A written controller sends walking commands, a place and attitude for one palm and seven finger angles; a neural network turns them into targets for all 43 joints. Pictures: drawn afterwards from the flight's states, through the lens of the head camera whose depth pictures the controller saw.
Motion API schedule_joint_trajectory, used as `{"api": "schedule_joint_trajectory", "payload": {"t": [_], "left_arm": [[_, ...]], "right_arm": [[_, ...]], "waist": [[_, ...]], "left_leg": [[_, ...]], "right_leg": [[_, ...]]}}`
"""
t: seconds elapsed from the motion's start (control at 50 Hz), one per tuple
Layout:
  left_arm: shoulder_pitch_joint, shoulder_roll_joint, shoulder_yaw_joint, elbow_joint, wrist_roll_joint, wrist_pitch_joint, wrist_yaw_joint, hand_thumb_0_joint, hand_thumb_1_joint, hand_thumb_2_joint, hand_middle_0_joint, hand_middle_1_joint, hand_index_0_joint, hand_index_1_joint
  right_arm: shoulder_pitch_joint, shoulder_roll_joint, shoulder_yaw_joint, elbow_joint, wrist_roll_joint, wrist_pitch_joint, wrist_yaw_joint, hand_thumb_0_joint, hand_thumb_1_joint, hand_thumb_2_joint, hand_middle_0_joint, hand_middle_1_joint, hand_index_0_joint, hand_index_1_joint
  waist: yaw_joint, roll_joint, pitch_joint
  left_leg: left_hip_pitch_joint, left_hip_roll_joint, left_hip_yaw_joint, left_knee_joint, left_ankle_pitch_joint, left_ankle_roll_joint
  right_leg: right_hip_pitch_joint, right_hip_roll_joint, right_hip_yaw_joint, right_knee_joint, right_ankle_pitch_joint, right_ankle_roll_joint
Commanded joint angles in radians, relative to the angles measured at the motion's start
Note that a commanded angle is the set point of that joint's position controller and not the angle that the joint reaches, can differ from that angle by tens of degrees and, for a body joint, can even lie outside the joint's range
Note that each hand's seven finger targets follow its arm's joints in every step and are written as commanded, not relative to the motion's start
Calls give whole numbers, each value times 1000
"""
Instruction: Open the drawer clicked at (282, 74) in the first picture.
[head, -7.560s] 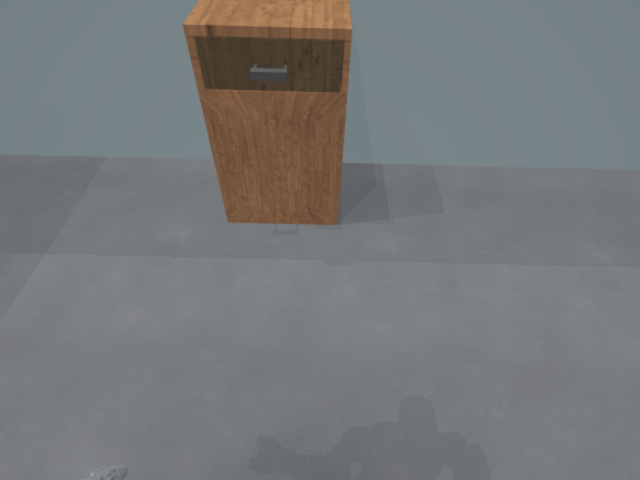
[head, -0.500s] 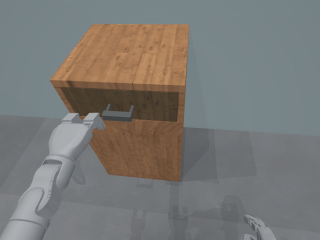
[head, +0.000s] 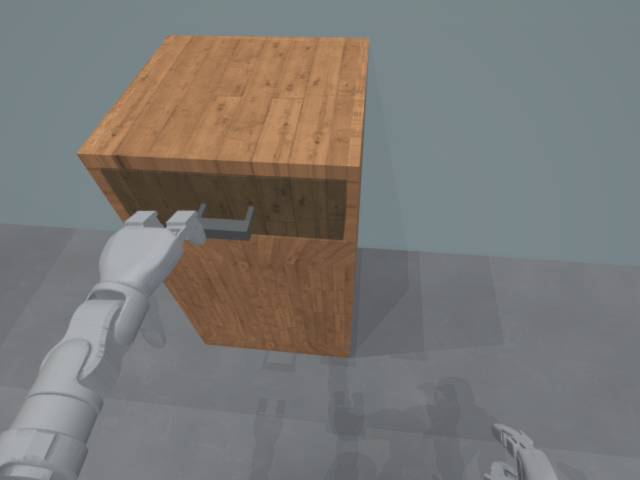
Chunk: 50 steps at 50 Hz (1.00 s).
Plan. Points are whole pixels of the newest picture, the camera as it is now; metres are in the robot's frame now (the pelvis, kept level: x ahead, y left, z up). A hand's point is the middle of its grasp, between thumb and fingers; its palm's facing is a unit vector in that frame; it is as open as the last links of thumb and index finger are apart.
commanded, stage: move the hooked fingers above the handle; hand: left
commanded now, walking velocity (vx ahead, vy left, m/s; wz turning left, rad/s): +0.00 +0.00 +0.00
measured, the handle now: (223, 219) +0.54 +0.25 -0.06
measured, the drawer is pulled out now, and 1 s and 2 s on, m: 0.00 0.00 0.00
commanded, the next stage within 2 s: lower the fingers behind the handle in 1.78 s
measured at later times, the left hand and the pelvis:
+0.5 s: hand (182, 250) +0.41 +0.25 +0.02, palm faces -0.08 -0.04 -1.00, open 13.8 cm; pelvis +0.00 +0.01 -0.01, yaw -1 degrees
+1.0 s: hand (197, 229) +0.47 +0.26 +0.00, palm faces -0.09 -0.03 -1.00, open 13.8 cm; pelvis -0.01 +0.02 -0.03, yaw -1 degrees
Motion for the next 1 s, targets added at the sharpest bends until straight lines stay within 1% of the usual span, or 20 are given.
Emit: {"api": "schedule_joint_trajectory", "payload": {"t": [0.0,0.08,0.12,0.14,0.22,0.26,0.32,0.34,0.36,0.42,0.48,0.52,0.62,0.74,0.78,0.82,0.84,0.92,0.94,0.98], "left_arm": [[-344,261,152,-130,6,-4,67,0,-500,300,-300,-1200,-300,-1200],[-385,245,138,-80,8,-4,84,0,-500,300,-300,-1200,-300,-1200],[-422,280,164,-29,19,-2,87,0,-500,300,-300,-1200,-300,-1200],[-464,260,136,-28,19,-6,90,0,-500,300,-300,-1200,-300,-1200],[-493,266,143,8,29,-22,94,0,-500,300,-300,-1200,-300,-1200],[-477,240,125,38,29,-27,96,0,-500,300,-300,-1200,-300,-1200],[-490,280,166,99,35,-28,107,0,-500,300,-300,-1200,-300,-1200],[-532,285,164,108,42,-31,114,0,-500,300,-300,-1200,-300,-1200],[-525,277,159,125,49,-32,119,0,-500,300,-300,-1200,-300,-1200],[-626,282,148,159,66,-37,134,0,-500,300,-300,-1200,-300,-1200],[-665,280,138,201,75,-42,145,0,-500,300,-300,-1200,-300,-1200],[-712,289,140,242,78,-48,151,0,-500,300,-300,-1200,-300,-1200],[-764,323,154,329,85,-59,155,0,-500,300,-300,-1200,-300,-1200],[-862,318,127,368,101,-74,167,0,-500,300,-300,-1200,-300,-1200],[-862,329,133,413,106,-68,175,0,-500,300,-300,-1200,-300,-1200],[-917,289,100,418,101,-67,181,0,-500,300,-300,-1200,-300,-1200],[-929,338,131,435,111,-65,188,0,-500,300,-300,-1200,-300,-1200],[-1007,311,100,484,118,-43,205,0,-500,300,-300,-1200,-300,-1200],[-1026,352,126,482,124,-43,209,0,-500,300,-300,-1200,-300,-1200],[-1009,351,125,513,126,-30,211,0,-500,300,-300,-1200,-300,-1200]], "right_arm": [[-14,-116,-52,-118,-5,-24,-3,0,-900,-900,200,300,200,300],[8,-118,-57,-110,-3,-19,-3,0,-900,-900,200,300,200,300],[26,-127,-60,-101,-4,-13,-6,0,-900,-900,200,300,200,300],[33,-126,-60,-102,-4,-13,-7,0,-900,-900,200,300,200,300],[67,-131,-72,-89,-9,-9,-6,0,-900,-900,200,300,200,300],[79,-129,-74,-88,-9,-5,-1,0,-900,-900,200,300,200,300],[94,-138,-75,-82,-11,2,-1,0,-900,-900,200,300,200,300],[103,-139,-75,-77,-10,5,-2,0,-900,-900,200,300,200,300],[105,-136,-76,-78,-10,5,0,0,-900,-900,200,300,200,300],[125,-142,-80,-66,-14,9,-1,0,-900,-900,200,300,200,300],[145,-141,-81,-62,-14,10,-3,0,-900,-900,200,300,200,300],[164,-145,-83,-48,-17,11,-4,0,-900,-900,200,300,200,300],[199,-153,-84,-36,-22,15,-9,0,-900,-900,200,300,200,300],[238,-158,-84,-26,-27,20,-6,0,-900,-900,200,300,200,300],[248,-163,-83,-22,-29,24,-6,0,-900,-900,200,300,200,300],[263,-165,-85,-14,-34,24,-6,0,-900,-900,200,300,200,300],[272,-170,-84,-11,-33,26,-5,0,-900,-900,200,300,200,300],[298,-177,-83,6,-42,26,-4,0,-900,-900,200,300,200,300],[307,-183,-82,8,-42,27,-4,0,-900,-900,200,300,200,300],[316,-184,-80,9,-47,30,-3,0,-900,-900,200,300,200,300]], "waist": [[-19,-28,-316],[-35,-24,-319],[-38,-33,-325],[-48,-23,-328],[-49,-7,-392],[-51,-9,-383],[-48,-51,-370],[-59,-48,-367],[-49,-26,-367],[-71,-30,-382],[-80,10,-399],[-98,-19,-402],[-110,-21,-426],[-133,40,-451],[-140,17,-443],[-156,31,-440],[-153,28,-460],[-182,52,-467],[-178,50,-501],[-171,72,-529]], "left_leg": [[55,-6,18,-4,418,16],[36,-5,20,12,426,19],[16,-6,18,18,414,19],[16,-6,19,22,412,21],[35,-2,16,47,485,19],[31,-1,14,52,494,19],[-18,-2,16,56,468,22],[-25,-1,17,58,461,22],[-30,-2,18,56,459,20],[-33,0,15,72,453,22],[-26,0,15,86,446,20],[-36,3,8,95,447,22],[-75,1,8,117,426,23],[-71,6,-3,145,433,15],[-91,6,-6,155,417,14],[-87,9,-13,163,431,12],[-89,10,-17,167,416,11],[-87,16,-27,189,425,5],[-86,16,-29,195,427,5],[-87,15,-23,207,456,3]], "right_leg": [[172,-16,22,-12,372,-16],[160,-15,22,-1,396,-15],[149,-10,22,6,375,-16],[140,-13,21,10,376,-15],[135,-8,22,30,420,-18],[117,-6,18,35,421,-17],[125,-4,22,40,423,-17],[112,-5,19,46,418,-16],[105,-4,18,49,405,-18],[75,-2,15,56,388,-20],[42,1,10,68,363,-21],[24,4,8,69,356,-20],[6,5,12,83,352,-19],[-76,12,3,107,311,-19],[-98,15,-1,113,292,-19],[-127,16,-8,118,286,-21],[-136,18,-8,125,268,-19],[-196,21,-21,141,244,-21],[-191,22,-17,148,248,-18],[-188,23,-18,159,269,-19]]}}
